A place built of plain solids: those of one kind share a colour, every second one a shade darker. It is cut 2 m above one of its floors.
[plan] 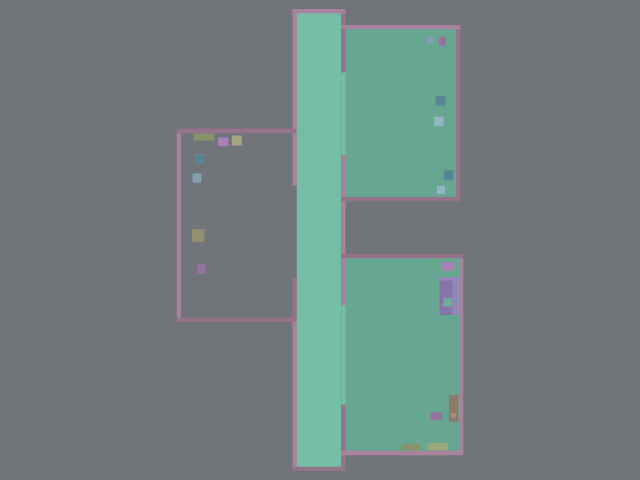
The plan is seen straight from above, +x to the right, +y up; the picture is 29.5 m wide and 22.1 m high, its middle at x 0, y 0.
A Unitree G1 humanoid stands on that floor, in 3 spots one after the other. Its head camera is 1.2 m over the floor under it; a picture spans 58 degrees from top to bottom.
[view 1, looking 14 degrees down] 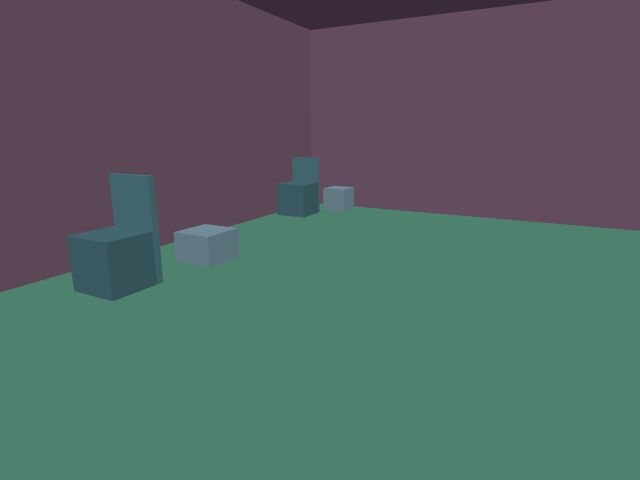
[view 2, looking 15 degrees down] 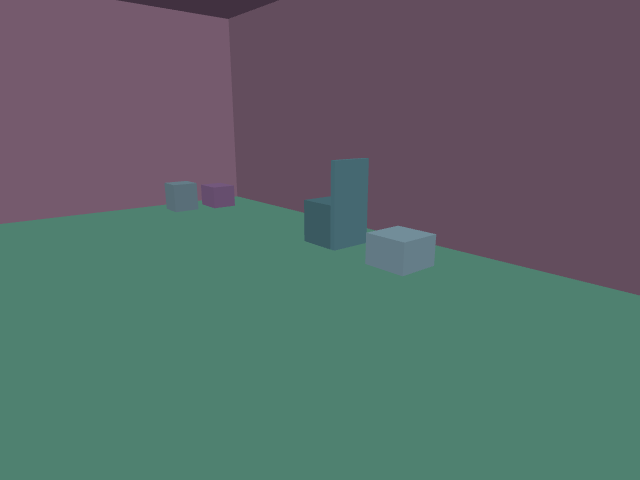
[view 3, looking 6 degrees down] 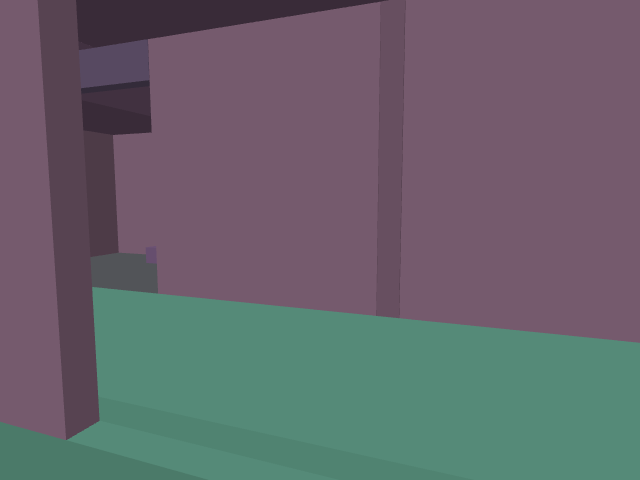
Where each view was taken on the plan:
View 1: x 2.61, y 8.53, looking -62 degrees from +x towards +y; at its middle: floor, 4.96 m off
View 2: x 2.61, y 3.13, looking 50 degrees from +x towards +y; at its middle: chair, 4.38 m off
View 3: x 2.61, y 5.79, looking -159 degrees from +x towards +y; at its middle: wall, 3.96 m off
